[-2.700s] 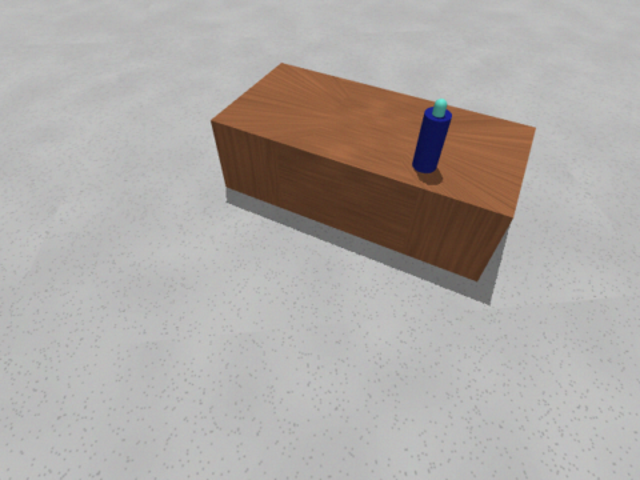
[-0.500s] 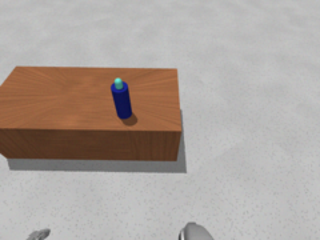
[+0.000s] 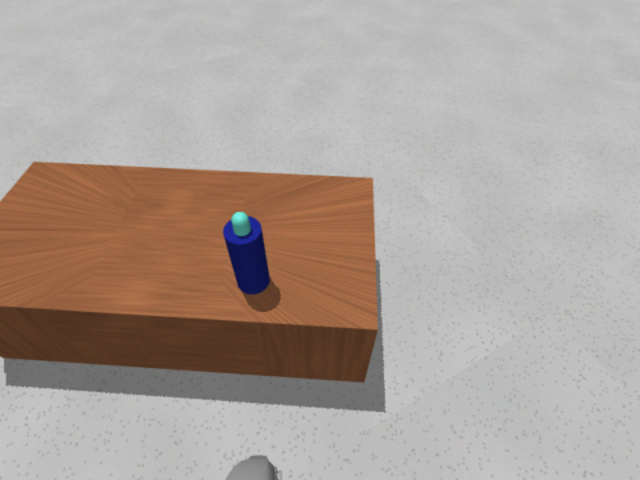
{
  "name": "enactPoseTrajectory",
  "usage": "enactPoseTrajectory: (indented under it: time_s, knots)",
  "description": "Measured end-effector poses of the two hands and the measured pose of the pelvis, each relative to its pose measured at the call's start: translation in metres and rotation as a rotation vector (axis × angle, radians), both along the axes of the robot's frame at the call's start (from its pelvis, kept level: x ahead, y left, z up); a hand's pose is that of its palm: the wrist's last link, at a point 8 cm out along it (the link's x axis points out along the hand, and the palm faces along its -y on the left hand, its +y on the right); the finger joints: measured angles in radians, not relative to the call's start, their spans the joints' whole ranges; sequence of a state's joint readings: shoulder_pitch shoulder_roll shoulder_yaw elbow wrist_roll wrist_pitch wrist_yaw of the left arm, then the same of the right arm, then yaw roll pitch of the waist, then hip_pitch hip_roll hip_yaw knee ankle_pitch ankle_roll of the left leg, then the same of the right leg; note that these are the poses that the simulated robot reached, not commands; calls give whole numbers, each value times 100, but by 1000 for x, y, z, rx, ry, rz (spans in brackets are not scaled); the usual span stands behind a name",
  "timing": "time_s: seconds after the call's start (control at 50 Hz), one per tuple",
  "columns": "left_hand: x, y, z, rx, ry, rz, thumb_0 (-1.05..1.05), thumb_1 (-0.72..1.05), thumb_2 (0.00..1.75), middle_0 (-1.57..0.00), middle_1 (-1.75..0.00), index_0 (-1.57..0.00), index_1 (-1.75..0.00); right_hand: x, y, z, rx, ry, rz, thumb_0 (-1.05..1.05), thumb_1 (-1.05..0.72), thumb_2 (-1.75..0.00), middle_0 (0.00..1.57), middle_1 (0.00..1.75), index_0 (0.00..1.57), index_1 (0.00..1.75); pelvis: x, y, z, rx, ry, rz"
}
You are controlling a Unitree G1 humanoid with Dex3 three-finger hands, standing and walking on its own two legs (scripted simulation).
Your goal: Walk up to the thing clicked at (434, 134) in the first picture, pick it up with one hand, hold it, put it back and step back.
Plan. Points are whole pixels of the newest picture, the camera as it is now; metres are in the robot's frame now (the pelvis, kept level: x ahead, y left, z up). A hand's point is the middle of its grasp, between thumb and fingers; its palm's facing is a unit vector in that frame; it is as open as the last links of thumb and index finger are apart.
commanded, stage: walk up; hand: left
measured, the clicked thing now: (247, 251) +0.65 +0.22 -0.28
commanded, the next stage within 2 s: none
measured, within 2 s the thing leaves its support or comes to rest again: neither
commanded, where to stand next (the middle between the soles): +0.20 +0.01 m, yaw +0 degrees
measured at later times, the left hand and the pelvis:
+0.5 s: hand (137, 411) +0.23 +0.30 -0.15, palm faces -0.06 -0.91 -0.40, open 7.4 cm; pelvis +0.14 +0.03 -0.01, yaw -1 degrees
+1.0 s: hand (147, 409) +0.24 +0.29 -0.15, palm faces +0.02 -0.95 -0.30, open 7.4 cm; pelvis +0.13 +0.03 +0.00, yaw +0 degrees
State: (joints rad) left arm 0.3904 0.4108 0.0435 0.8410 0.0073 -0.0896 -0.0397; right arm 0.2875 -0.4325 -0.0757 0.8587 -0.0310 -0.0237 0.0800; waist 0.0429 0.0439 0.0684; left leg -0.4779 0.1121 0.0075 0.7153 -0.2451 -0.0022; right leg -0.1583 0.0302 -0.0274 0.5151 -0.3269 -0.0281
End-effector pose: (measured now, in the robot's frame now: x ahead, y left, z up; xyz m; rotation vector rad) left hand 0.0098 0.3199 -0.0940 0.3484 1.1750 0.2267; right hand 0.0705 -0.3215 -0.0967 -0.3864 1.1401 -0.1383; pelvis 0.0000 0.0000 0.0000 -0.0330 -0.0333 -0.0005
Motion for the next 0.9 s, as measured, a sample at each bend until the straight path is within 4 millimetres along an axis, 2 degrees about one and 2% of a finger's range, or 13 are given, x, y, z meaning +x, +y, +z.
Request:
enactPoseTrajectory:
  time_s: [0.1, 0.16, 0.24, 0.32, 0.42, 0.5, 0.56, 0.68, 0.8, 0.9]
  knots:
    - [32, 30, -23, -12, 50, 5, 1, 90, 90, -20, -30, -21, -30, 55, 25, 7, -38, -61, 16, 1, -91, -90, 20, 30, 21, 30, 40, 26, -10, 29, 1, 0]
    - [62, 36, -24, -23, 63, -19, 1, 90, 90, -20, -30, -21, -30, 76, 40, 15, -33, -120, -5, 1, -90, -90, 20, 30, 21, 30, 59, 38, -6, 5, -10, -8]
    - [111, 42, -17, -36, 9, -46, 1, 90, 90, -20, -30, -21, -30, 86, 55, 25, -20, -122, -37, 0, -90, -90, 20, 30, 21, 30, 84, 42, 4, 8, -24, -7]
    - [153, 44, -11, -34, -40, -53, 1, 90, 90, -20, -30, -21, -30, 91, 59, 22, -14, -75, -52, 0, -90, -90, 20, 30, 21, 30, 106, 44, 7, 20, -30, -8]
    - [193, 34, -8, -6, -40, -71, 1, 90, 90, -20, -30, -21, -30, 100, 54, 3, -1, -23, -80, 0, -90, -90, 20, 30, 21, 30, 125, 39, 2, 41, -28, -17]
    - [218, 19, -12, 23, -49, -74, 1, 90, 90, -20, -30, -21, -30, 111, 44, -24, 30, 16, -105, 0, -90, -90, 20, 30, 21, 30, 139, 28, -11, 56, -21, -18]
    - [230, 4, -12, 22, -53, -86, 1, 90, 90, -20, -30, -21, -30, 123, 42, -39, 52, 30, -123, 1, -90, -90, 20, 30, 21, 30, 141, 23, -13, 36, -25, -28]
    - [247, -17, -9, -6, -88, -100, 1, 90, 90, -20, -30, -21, -30, 133, 48, -42, 78, 45, -101, 0, -91, -90, 20, 30, 21, 30, 138, 20, -9, 55, -15, -17]
    - [255, -11, -18, -48, -133, -74, 1, 90, 90, -20, -30, -21, -30, 117, 45, -33, 16, 65, -96, 0, -91, -90, 20, 30, 21, 30, 131, 27, -11, 62, -25, -1]
    - [243, -1, -21, -87, -109, -34, 1, 90, 90, -20, -30, -21, -30, 97, 43, -15, -30, 94, -108, 0, -90, -90, 20, 30, 21, 30, 130, 33, -4, 41, -26, -2]
